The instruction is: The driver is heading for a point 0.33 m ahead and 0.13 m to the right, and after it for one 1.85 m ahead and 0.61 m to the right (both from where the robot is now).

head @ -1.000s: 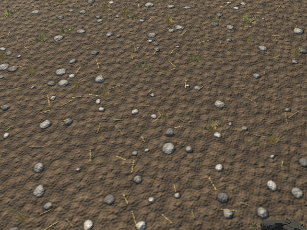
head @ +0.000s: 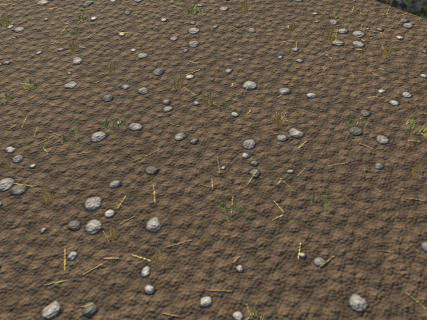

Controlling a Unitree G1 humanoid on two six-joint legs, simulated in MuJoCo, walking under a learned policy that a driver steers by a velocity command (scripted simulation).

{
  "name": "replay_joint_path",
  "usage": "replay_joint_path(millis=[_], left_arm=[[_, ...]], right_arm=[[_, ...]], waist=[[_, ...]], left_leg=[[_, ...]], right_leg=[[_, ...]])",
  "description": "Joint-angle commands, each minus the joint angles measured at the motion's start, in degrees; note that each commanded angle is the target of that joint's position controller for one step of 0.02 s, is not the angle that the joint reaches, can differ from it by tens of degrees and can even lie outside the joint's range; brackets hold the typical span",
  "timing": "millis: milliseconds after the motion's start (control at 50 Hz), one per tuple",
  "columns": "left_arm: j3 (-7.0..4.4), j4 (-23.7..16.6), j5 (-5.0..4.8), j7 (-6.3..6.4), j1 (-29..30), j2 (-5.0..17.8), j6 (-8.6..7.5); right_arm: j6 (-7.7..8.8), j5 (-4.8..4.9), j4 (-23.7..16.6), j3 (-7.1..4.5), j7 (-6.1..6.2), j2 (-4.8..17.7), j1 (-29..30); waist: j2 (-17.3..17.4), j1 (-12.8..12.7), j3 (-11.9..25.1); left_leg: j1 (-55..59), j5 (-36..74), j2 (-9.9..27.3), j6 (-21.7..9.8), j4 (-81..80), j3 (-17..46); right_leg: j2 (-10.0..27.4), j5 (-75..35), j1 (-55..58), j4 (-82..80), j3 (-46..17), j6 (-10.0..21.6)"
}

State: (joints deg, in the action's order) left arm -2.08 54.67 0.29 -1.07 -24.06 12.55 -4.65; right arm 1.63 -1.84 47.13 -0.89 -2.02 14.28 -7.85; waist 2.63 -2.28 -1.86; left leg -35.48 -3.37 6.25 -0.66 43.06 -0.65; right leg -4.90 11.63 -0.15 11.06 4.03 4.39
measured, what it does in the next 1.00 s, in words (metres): walks ahead, turning right: left foot, then right foot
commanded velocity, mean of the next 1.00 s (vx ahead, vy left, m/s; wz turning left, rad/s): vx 0.25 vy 0.00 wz -0.43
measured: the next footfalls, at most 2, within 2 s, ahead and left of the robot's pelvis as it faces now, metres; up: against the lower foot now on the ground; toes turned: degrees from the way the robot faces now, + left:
left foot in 0.16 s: +0.26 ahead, +0.12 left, +0.00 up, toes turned +0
right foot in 0.64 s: +0.40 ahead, -0.09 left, +0.00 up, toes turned -21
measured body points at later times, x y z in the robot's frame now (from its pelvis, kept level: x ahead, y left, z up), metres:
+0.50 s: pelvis +0.24 +0.04 +0.00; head +0.28 +0.04 +0.45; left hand +0.41 +0.27 -0.14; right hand +0.21 -0.22 -0.13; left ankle +0.22 +0.12 -0.75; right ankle +0.33 -0.11 -0.69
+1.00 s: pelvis +0.32 +0.01 -0.01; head +0.34 -0.02 +0.44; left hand +0.53 +0.21 -0.13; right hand +0.30 -0.28 -0.14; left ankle +0.41 +0.14 -0.70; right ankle +0.37 -0.08 -0.75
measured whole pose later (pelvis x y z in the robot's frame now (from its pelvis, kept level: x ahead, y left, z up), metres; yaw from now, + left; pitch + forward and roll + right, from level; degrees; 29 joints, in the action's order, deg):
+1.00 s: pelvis +0.32 +0.01 -0.01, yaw -29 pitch +1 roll +1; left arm -4.3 46.0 1.3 -0.1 -12.1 15.0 2.0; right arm -3.2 -1.3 46.3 -3.0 1.8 14.3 -9.7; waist 0.6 -1.9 -2.7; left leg -26.9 -22.3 1.8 2.0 51.2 3.2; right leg -7.5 4.2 -19.8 23.5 -4.0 6.2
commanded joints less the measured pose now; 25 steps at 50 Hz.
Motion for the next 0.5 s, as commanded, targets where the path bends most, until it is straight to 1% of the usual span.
replay_joint_path(millis=[20, 60, 100, 120, 140, 160, 180, 200, 220, 240, 260, 280, 300, 320, 340, 360, 380, 400, 440, 460, 500], left_arm=[[-1.63, -1.16, 0.07, 0.36, -2.77, 8.35, -0.69], [-1.67, -0.42, 0.32, 0.75, -3.48, 8.85, -0.4], [-1.98, -0.33, 0.64, 1.17, -2.25, 9.96, -0.11], [-2.13, -0.44, 0.75, 1.31, -1.12, 10.5, 0.0], [-2.15, -0.5, 0.58, 1.27, 0.02, 10.66, 0.14], [-1.74, -0.94, 0.23, 1.14, 0.16, 9.33, 0.02], [-0.57, -3.62, -1.02, 0.94, -1.3, 4.76, -0.18], [-0.79, -3.62, -1.42, 1.21, -5.84, 4.02, 0.35], [-2.01, -2.62, -0.06, 1.52, -1.86, 8.6, 1.3], [-2.04, -3.03, 0.02, 0.94, 0.87, 7.57, 1.31], [-1.92, -3.03, 0.05, 0.55, 1.86, 6.2, 1.61], [-2.08, -2.9, 0.85, 0.13, 2.09, 5.86, 2.33], [-2.03, -2.73, 1.21, -0.22, 1.56, 4.97, 3.15], [-2.05, -2.91, 1.21, -0.34, 1.73, 4.36, 3.74], [-2.13, -3.29, 1.18, -0.38, 2.15, 3.96, 4.17], [-2.17, -3.82, 1.23, -0.41, 3.06, 3.69, 4.48], [-2.13, -4.53, 1.3, -0.5, 4.46, 3.47, 4.69], [-1.99, -5.44, 1.34, -0.67, 6.27, 3.22, 4.81], [-1.42, -7.16, 1.26, -1.17, 10.17, 2.42, 4.83], [-1.1, -7.86, 1.26, -1.44, 11.94, 1.99, 4.82], [-0.84, -8.94, 1.52, -1.78, 14.29, 2.05, 4.85]], right_arm=[[0.92, 0.22, -4.96, -0.17, 0.07, 2.65, 7.53], [1.19, 0.19, -5.78, -0.37, 0.27, 3.29, 9.04], [1.74, 0.18, -5.72, -0.74, 0.56, 4.18, 7.63], [2.15, 0.13, -4.82, -1.12, 0.85, 4.89, 4.41], [2.73, -0.12, -2.62, -1.7, 1.31, 5.74, -2.31], [3.54, -1.08, 0.15, -2.75, 2.07, 8.47, -11.57], [3.85, -2.54, 0.33, -4.12, 2.95, 14.15, -19.52], [2.81, -1.39, 0.55, -4.98, 2.65, 16.57, -18.27], [2.33, -0.25, -0.35, -3.79, 2.42, 10.85, -13.26], [2.54, 0.19, -1.01, -2.81, 2.24, 7.08, -8.61], [2.84, 0.16, -1.09, -2.36, 2.17, 5.2, -6.39], [3.2, 0.42, -0.59, -2.09, 2.42, 4.25, -6.24], [3.64, 0.57, -0.19, -1.95, 2.66, 3.83, -6.14], [4.25, 0.73, 0.19, -1.99, 2.74, 3.94, -6.95], [4.72, 1.03, 0.61, -2.13, 2.8, 4.37, -7.58], [4.92, 1.25, 0.87, -2.3, 2.88, 4.81, -7.97], [4.87, 1.28, 1.05, -2.4, 3.01, 5.06, -8.24], [4.63, 1.25, 1.25, -2.4, 3.16, 4.99, -8.33], [3.97, 1.15, 1.42, -2.33, 3.45, 4.78, -7.78], [3.73, 1.18, 1.48, -2.41, 3.56, 5.09, -7.71], [3.37, 1.33, 1.99, -2.81, 3.73, 6.15, -8.89]], waist=[[-6.11, -1.05, -2.99], [-6.26, -0.9, -3.16], [-6.61, 0.5, -2.58], [-6.77, 2.18, -1.29], [-5.56, 5.33, 1.95], [-2.68, 8.69, 8.01], [5.89, 10.27, 16.98], [13.57, 7.52, 19.85], [3.57, 6.15, 11.46], [1.42, 4.74, 4.83], [1.54, 3.5, 2.3], [2.68, 2.57, 0.64], [3.02, 1.54, -0.16], [2.3, 0.97, 0.06], [1.76, 0.21, 0.4], [1.83, -0.23, 0.72], [2.31, -0.28, 0.78], [2.94, -0.17, 0.42], [4.02, 0.39, -0.29], [4.14, 0.88, -0.27], [3.81, 1.94, 0.55]], left_leg=[[2.24, 3.35, -1.96, -0.07, -6.22, -2.61], [2.73, 1.36, -2.72, -0.71, -8.65, -2.0], [5.92, -2.88, -3.84, -1.72, -11.07, -1.58], [10.57, -5.28, -4.99, -2.34, -12.82, -1.65], [19.42, -4.95, -6.46, -3.3, -16.71, -2.4], [33.33, -4.46, -3.12, -5.1, -17.99, 0.86], [48.93, -12.15, 13.25, -8.59, -20.25, 19.57], [52.55, -14.21, 21.03, -13.0, -27.15, 37.4], [45.11, -20.08, 17.66, -11.3, -27.97, 31.45], [37.3, -18.11, 14.89, -9.81, -30.17, 23.19], [32.67, -13.57, 12.35, -8.15, -32.21, 17.01], [29.64, -9.2, 10.5, -7.05, -33.28, 12.17], [27.58, -1.47, 9.64, -6.61, -33.39, 8.26], [27.1, 9.37, 9.61, -6.95, -32.55, 5.44], [27.47, 19.97, 9.53, -7.31, -31.22, 2.24], [27.9, 26.76, 9.38, -7.57, -30.21, -0.58], [28.11, 29.88, 9.16, -7.73, -29.75, -2.87], [27.99, 30.78, 8.57, -7.76, -29.54, -4.96], [27.0, 30.01, 6.79, -7.44, -28.86, -8.94], [26.64, 29.83, 6.41, -7.38, -28.27, -10.49], [28.36, 30.65, 7.13, -7.43, -26.35, -11.7]], right_leg=[[14.97, -19.97, -2.72, -3.29, -7.29, 6.63], [16.44, -23.47, 0.22, -0.82, -9.08, 6.56], [17.44, -28.07, 2.01, 2.72, -10.59, 6.06], [17.25, -32.27, 1.89, 6.17, -10.86, 5.38], [15.42, -35.84, 0.54, 13.69, -9.74, 4.44], [12.17, -30.12, -5.86, 25.4, -7.74, 3.31], [6.32, -7.87, -19.77, 44.08, -4.12, 1.4], [0.48, 19.98, -32.52, 55.29, -4.23, 1.06], [5.01, 15.78, -35.36, 58.56, -7.79, 1.74], [7.06, 10.56, -35.04, 57.01, -7.88, 1.57], [8.61, 7.5, -33.26, 55.08, -7.43, 1.15], [9.5, 6.16, -31.99, 53.95, -7.03, 0.5], [9.63, 5.24, -30.54, 53.84, -6.52, -0.42], [9.19, 4.76, -29.98, 54.3, -5.9, -1.11], [8.87, 4.04, -30.48, 54.24, -5.38, -1.71], [8.73, 2.8, -31.47, 53.58, -4.79, -2.22], [8.71, 1.12, -32.52, 52.1, -4.12, -2.62], [8.7, -0.91, -33.22, 49.23, -3.35, -2.94], [8.22, -5.61, -31.68, 40.82, -1.44, -3.16], [7.8, -7.83, -29.79, 36.55, -0.38, -2.96], [6.78, -10.05, -27.04, 30.69, 1.37, -2.27]])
